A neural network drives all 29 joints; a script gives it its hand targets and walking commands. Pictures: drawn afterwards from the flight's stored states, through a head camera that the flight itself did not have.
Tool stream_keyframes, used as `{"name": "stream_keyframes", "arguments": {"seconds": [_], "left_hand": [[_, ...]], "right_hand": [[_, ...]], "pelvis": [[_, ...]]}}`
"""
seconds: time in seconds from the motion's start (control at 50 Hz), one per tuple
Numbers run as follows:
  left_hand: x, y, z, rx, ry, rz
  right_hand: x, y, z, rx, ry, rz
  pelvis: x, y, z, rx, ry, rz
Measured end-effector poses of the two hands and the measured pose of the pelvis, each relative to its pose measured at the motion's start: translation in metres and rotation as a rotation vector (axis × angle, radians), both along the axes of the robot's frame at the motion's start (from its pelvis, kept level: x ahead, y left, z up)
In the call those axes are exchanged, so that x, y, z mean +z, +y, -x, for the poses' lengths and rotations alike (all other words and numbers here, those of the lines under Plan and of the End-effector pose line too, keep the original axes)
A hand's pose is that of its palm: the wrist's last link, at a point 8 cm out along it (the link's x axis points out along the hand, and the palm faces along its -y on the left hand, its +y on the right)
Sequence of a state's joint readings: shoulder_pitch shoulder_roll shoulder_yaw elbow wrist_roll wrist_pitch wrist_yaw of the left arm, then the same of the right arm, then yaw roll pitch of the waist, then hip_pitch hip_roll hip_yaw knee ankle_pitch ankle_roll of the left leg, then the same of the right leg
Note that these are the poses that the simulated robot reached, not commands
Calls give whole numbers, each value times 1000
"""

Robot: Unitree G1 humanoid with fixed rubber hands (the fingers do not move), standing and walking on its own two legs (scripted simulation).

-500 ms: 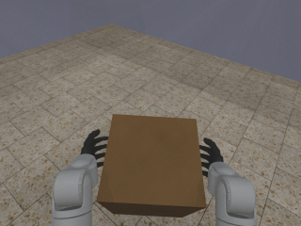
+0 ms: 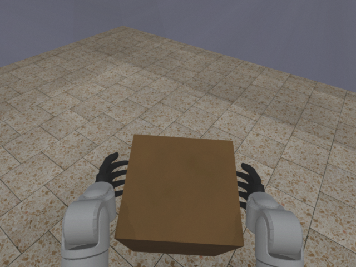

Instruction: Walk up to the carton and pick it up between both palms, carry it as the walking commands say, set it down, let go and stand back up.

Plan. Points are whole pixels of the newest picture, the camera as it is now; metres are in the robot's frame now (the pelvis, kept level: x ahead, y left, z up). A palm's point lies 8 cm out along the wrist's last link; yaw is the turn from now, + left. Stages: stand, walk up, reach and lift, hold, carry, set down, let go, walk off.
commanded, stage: carry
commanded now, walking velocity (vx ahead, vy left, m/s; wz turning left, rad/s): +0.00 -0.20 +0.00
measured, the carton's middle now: (178, 201) +0.28 +0.00 +0.02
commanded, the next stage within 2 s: none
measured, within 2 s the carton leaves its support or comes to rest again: neither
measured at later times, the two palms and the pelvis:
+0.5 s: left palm (121, 190) +0.25 +0.12 +0.11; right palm (274, 201) +0.24 -0.18 +0.10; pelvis +0.00 -0.03 +0.00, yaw -1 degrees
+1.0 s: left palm (161, 206) +0.22 +0.04 +0.11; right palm (315, 216) +0.22 -0.26 +0.09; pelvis -0.02 -0.11 +0.00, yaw +1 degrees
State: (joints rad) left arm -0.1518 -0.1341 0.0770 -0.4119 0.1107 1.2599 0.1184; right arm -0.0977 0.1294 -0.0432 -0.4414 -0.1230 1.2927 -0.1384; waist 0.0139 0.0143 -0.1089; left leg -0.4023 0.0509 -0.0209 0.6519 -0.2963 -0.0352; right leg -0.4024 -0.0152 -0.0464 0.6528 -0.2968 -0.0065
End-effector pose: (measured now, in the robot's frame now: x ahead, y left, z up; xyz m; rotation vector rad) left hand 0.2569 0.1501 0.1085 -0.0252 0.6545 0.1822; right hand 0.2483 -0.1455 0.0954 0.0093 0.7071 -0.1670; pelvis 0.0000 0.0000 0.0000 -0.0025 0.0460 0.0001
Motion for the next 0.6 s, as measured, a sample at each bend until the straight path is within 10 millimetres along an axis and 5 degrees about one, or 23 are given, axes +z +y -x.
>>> {"name": "stream_keyframes", "arguments": {"seconds": [0.26, 0.48, 0.6], "left_hand": [[-3, 0, 0, -11, -3, 23], [4, -33, 3, -18, -15, 7], [-9, -17, 19, 48, -1, 44]], "right_hand": [[6, 0, 3, -10, -5, 27], [7, -33, 8, -15, -16, 14], [6, -17, 5, 51, -4, 52]], "pelvis": [[0, 1, -1, -6, 1, 8], [2, -30, 1, -15, -4, -7], [-2, -33, 8, 57, 13, 26]]}}
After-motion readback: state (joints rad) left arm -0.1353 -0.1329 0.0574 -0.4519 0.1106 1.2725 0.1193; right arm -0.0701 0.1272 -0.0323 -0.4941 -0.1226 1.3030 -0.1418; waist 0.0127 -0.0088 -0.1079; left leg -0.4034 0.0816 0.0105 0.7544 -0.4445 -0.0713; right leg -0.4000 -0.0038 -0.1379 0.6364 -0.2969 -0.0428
